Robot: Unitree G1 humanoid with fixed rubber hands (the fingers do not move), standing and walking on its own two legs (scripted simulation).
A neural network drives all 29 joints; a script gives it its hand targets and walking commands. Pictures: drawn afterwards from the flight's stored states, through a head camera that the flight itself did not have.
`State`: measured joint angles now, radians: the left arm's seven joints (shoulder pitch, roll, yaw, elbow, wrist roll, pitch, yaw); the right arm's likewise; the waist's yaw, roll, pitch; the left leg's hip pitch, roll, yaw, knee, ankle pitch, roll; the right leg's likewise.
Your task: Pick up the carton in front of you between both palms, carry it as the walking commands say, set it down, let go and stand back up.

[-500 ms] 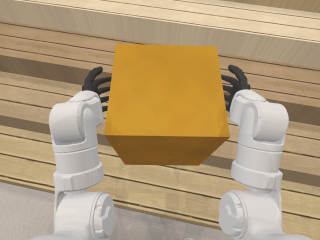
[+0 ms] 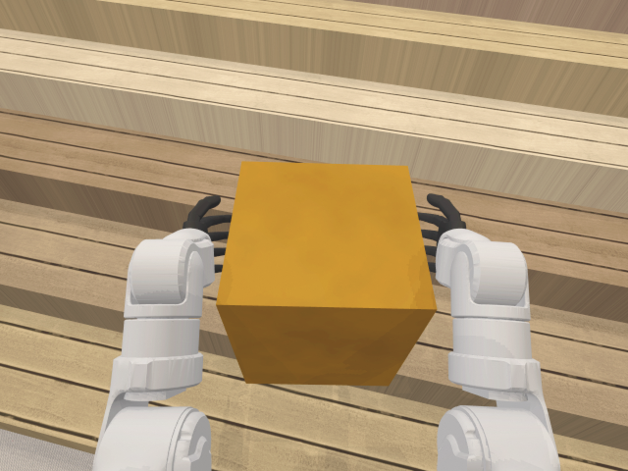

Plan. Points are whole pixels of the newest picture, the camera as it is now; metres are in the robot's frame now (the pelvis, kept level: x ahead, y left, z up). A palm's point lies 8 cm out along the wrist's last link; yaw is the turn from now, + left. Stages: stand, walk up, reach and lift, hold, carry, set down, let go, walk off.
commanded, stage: carry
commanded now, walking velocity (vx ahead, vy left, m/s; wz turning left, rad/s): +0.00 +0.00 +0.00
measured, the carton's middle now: (321, 282) +0.36 +0.01 +0.04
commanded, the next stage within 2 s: none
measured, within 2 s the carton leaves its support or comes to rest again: neither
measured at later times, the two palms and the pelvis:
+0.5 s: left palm (224, 277) +0.31 +0.12 +0.12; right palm (493, 293) +0.31 -0.18 +0.12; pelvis -0.04 -0.02 -0.01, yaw -1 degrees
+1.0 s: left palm (225, 307) +0.27 +0.11 +0.12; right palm (512, 318) +0.27 -0.19 +0.12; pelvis -0.07 -0.03 -0.01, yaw +0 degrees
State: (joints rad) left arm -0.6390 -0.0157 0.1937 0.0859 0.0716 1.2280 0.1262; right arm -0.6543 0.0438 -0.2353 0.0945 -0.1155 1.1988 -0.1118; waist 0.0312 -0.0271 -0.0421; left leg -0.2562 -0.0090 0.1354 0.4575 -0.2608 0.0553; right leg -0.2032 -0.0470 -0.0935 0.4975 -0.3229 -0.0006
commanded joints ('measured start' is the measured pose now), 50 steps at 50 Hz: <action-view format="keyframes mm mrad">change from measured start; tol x2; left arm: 1 -762 -1126 -663 -89 -466 -30 -265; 3 -792 -1138 -657 -95 -476 -36 -260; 12 -729 -1122 -613 -63 -444 -27 -248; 27 -738 -1091 -581 -43 -408 -30 -246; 50 -774 -1107 -566 -38 -433 -25 -249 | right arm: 1 -624 1058 630 -14 423 -3 245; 3 -672 1067 641 -53 443 -6 241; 8 -697 1074 655 -96 467 1 229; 20 -730 1107 668 -59 501 5 248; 32 -718 1116 631 12 497 3 251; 50 -722 1118 612 11 491 5 241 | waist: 1 -21 162 -443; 7 -30 53 -514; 16 -27 18 -463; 23 -33 21 -405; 32 -35 10 -377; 50 -36 24 -388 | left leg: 1 360 248 -159 61 1155 43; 5 301 200 -129 91 912 20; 10 261 201 -130 99 828 24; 17 158 179 -115 93 474 8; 23 116 172 -117 54 309 -1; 29 95 160 -109 43 222 -12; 35 86 162 -111 31 179 -13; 50 83 166 -113 26 177 -12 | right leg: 1 -4 -28 21 -18 176 3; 5 89 -63 48 33 445 -8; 10 98 -73 58 46 442 -11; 14 124 -99 76 52 532 -31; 23 58 -103 91 4 345 -49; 28 37 -111 99 -12 344 -54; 38 -10 -105 108 -41 249 -61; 50 -20 -101 108 -39 226 -64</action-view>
